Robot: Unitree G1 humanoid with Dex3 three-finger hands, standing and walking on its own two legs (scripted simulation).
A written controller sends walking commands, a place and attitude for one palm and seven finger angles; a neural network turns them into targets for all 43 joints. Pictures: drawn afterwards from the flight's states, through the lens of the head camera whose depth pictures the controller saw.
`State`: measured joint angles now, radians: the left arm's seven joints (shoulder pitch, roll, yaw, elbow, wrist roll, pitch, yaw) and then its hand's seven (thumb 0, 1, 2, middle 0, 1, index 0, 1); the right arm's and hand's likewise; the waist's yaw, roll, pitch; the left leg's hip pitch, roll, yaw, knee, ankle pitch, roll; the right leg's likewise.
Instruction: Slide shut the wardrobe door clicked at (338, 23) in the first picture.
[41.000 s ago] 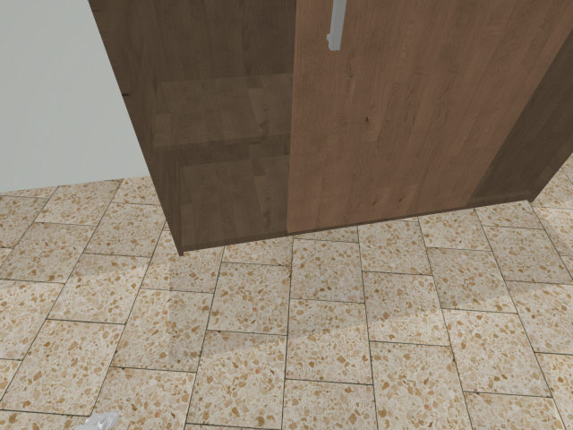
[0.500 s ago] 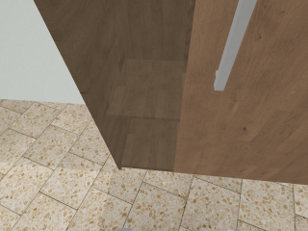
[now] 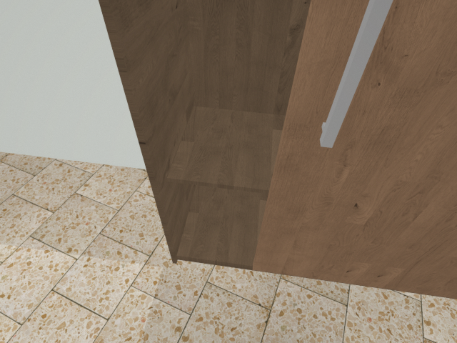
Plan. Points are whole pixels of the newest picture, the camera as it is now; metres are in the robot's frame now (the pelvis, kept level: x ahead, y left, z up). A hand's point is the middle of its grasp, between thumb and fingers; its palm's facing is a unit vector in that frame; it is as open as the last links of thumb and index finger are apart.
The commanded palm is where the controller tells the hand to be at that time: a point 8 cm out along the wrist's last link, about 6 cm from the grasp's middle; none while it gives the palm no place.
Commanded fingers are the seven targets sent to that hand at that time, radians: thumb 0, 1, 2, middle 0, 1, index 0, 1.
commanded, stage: come to a stop and stand still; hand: right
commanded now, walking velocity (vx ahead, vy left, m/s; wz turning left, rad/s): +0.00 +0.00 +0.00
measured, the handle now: (350, 67) +0.52 -0.17 +0.25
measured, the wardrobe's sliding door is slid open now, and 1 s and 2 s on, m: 0.35 0.35 0.35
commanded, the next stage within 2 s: look again from close up in 0.84 s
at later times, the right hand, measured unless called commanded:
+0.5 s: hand out of the picture -0.02 -0.15 -0.18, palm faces +0.02 +0.99 -0.16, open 7.4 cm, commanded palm none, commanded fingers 0.00 -0.90 -0.90 0.20 0.30 0.20 0.30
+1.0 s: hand out of the picture -0.04 -0.18 -0.19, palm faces +0.06 +0.99 -0.16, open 7.4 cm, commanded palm none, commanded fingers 0.00 -0.90 -0.90 0.20 0.30 0.20 0.30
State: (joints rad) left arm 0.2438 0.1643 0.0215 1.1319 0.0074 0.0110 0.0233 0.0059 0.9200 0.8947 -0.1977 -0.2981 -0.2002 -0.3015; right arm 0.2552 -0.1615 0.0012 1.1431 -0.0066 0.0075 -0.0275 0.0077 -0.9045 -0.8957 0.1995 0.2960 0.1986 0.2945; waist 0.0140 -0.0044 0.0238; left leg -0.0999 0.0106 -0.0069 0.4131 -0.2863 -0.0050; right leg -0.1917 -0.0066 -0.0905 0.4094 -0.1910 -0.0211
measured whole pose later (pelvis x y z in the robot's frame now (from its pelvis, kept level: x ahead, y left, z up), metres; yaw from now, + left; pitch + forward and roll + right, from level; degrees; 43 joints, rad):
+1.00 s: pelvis -0.02 -0.02 -0.01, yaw -1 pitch -2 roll +1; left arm 0.27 0.16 0.00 1.08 0.01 -0.01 0.02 0.01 0.92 0.89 -0.20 -0.30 -0.20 -0.30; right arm 0.36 -0.16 0.01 1.08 -0.02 -0.01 -0.04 0.01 -0.90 -0.90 0.20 0.30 0.20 0.29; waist -0.01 0.03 -0.01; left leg -0.16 0.03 0.01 0.49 -0.30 -0.02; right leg -0.26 0.01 -0.08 0.50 -0.21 -0.05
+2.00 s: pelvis -0.01 -0.02 +0.00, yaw +0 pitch -1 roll +0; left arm 0.30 0.13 0.00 1.13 0.00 -0.01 0.02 0.01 0.92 0.89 -0.20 -0.30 -0.20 -0.30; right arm 0.37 -0.12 0.01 1.10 -0.02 -0.01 -0.04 0.01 -0.91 -0.90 0.20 0.30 0.20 0.29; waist -0.01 0.03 0.00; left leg -0.14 0.03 -0.01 0.44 -0.28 -0.03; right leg -0.24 0.02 -0.09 0.44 -0.19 -0.05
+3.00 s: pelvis +0.00 -0.01 +0.00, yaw +0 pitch -1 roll +0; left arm 0.31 0.13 0.00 1.14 0.00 -0.02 0.03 0.01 0.92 0.89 -0.20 -0.30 -0.20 -0.30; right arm 0.37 -0.12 0.01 1.12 -0.01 -0.02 -0.04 0.01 -0.91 -0.90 0.20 0.30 0.20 0.29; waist -0.01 0.02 0.00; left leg -0.11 0.02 0.00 0.42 -0.29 -0.02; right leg -0.21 0.00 -0.09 0.43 -0.20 -0.03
